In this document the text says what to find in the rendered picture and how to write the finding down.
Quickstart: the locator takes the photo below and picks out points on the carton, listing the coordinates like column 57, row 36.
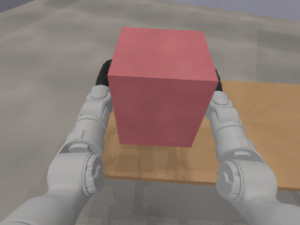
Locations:
column 161, row 83

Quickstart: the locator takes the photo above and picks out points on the robot right forearm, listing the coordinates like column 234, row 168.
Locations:
column 228, row 131

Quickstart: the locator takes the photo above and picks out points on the robot left forearm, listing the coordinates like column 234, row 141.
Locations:
column 91, row 125

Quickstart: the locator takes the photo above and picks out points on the robot left upper arm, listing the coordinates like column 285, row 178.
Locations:
column 72, row 180

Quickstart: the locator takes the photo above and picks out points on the robot right upper arm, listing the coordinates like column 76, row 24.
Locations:
column 251, row 189

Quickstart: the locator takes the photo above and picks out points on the robot right hand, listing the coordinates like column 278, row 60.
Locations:
column 219, row 85

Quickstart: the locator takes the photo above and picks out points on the robot left hand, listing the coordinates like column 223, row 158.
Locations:
column 102, row 78

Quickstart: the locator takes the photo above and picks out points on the table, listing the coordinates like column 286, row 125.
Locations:
column 270, row 114

